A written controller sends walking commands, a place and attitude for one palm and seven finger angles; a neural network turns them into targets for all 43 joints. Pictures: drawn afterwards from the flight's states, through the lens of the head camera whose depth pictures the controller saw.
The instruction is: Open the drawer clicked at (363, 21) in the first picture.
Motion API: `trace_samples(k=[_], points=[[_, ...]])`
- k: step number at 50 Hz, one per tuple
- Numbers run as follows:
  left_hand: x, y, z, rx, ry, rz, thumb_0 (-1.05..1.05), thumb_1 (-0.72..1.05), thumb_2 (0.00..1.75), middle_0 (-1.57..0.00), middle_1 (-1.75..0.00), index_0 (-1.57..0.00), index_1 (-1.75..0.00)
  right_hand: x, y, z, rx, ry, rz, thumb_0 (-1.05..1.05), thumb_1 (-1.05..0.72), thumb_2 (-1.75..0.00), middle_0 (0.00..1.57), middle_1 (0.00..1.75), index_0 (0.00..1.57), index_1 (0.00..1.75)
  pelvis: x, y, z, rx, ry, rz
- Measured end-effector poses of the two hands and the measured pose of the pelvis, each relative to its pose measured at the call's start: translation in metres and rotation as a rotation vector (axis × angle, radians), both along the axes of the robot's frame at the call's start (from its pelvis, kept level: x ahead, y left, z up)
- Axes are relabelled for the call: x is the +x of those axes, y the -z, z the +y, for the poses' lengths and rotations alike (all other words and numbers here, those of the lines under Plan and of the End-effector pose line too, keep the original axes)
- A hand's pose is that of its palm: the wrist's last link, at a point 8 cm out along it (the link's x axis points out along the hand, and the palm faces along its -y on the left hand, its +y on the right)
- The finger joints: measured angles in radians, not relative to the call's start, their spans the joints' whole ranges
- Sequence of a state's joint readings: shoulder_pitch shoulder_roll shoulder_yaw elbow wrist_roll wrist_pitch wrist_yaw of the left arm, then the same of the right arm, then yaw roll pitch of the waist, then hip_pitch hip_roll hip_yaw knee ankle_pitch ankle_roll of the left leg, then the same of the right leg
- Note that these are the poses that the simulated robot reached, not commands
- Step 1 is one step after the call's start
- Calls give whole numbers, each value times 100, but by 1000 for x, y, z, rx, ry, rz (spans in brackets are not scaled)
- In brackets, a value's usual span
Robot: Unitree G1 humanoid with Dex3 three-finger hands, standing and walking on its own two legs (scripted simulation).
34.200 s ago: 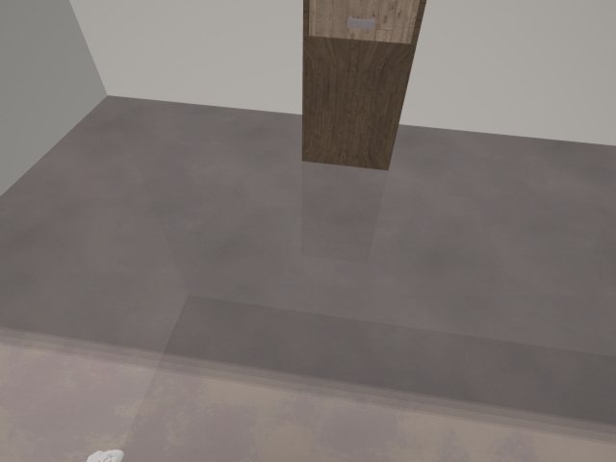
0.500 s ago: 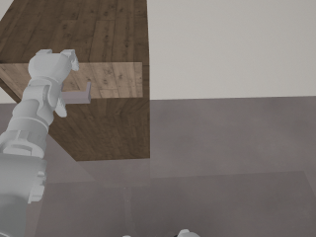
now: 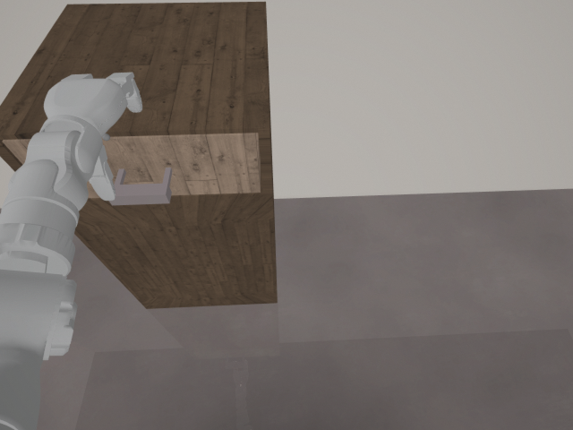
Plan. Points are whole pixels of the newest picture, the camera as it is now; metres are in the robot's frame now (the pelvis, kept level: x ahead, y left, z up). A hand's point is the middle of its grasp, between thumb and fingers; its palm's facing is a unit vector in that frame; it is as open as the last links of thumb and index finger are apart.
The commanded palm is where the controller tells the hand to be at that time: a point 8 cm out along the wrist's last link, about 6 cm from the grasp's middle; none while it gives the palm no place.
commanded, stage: draw the hand back to the body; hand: left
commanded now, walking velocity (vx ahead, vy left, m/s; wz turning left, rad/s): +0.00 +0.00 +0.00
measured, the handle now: (142, 184) +0.54 +0.24 -0.02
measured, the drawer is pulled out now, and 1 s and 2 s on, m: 0.00 0.00 0.00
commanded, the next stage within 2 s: step back with the hand held close in 1.64 s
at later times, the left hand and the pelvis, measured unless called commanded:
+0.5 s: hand (67, 208) +0.38 +0.26 +0.12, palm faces +0.01 +0.00 -1.00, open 13.8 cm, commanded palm +0.34 +0.26 +0.18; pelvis +0.00 +0.00 +0.01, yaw +1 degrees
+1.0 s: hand (37, 269) +0.27 +0.22 +0.18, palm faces +0.37 -0.89 -0.27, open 12.5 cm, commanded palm +0.21 +0.26 +0.19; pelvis +0.00 -0.02 +0.02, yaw +2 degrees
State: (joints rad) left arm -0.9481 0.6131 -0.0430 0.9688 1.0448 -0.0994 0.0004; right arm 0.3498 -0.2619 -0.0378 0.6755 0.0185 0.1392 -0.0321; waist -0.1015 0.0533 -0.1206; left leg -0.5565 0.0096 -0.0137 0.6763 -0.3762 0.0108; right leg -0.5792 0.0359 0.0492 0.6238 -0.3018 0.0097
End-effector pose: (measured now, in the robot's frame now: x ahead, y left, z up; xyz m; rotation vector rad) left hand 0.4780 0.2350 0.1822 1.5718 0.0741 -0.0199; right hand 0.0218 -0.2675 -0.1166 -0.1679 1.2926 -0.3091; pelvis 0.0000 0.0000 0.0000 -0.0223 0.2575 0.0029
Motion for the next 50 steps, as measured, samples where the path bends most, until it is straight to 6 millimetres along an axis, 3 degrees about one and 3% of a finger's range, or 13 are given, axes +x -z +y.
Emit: trace_samples(k=[7, 13, 28, 33, 37, 40, 44, 50], points=[[-12, 10, 4, -4, 28, -21, 0, -49, 30, -32, -120, -32, -120, 4, -1, -3, -6, -9, -8, 0, -90, -90, 20, 30, 20, 30, -2, 0, 0, 1, 3, 1], [-41, 12, 6, -16, 37, -73, 0, -49, 31, -32, -120, -32, -120, 21, -1, 0, 24, -21, -48, 1, -91, -90, 20, 30, 20, 30, 2, -3, 1, 1, 6, -30], [-138, 9, 21, -11, -6, -64, 0, -49, 30, -32, -120, -32, -120, 135, -27, 27, 61, -210, -357, 1, -91, -90, 20, 30, 20, 30, -6, -10, -1, 14, -32, -150], [-169, 8, 22, -20, -1, -69, 0, -49, 30, -32, -120, -32, -120, 163, -39, 39, 73, -274, -441, 1, -91, -90, 20, 30, 20, 30, -10, -12, -4, 18, -39, -176], [-188, 7, 19, -753, -46, -211, 0, -47, 31, -32, -118, -32, -119, 173, -52, 52, 81, -306, -519, 1, -91, -90, 20, 30, 20, 30, -12, -16, -8, 18, -49, -243], [-201, 3, 16, -1066, -61, -335, 0, -43, 33, -31, -116, -32, -116, 174, -62, 60, 76, -331, -569, 1, -91, -90, 20, 30, 20, 30, -9, -18, -12, 17, -47, -272], [-218, -2, 17, -1225, -79, -440, 0, -34, 37, -31, -110, -30, -110, 170, -69, 60, 76, -336, -607, 1, -90, -90, 20, 30, 20, 30, -5, -21, -17, 15, -40, -292], [-251, -8, 24, -1218, -105, -501, -1, -16, 45, -29, -98, -28, -98, 158, -64, 46, 66, -322, -601, 1, -90, -90, 20, 30, 20, 30, -1, -23, -20, 16, -32, -297]])
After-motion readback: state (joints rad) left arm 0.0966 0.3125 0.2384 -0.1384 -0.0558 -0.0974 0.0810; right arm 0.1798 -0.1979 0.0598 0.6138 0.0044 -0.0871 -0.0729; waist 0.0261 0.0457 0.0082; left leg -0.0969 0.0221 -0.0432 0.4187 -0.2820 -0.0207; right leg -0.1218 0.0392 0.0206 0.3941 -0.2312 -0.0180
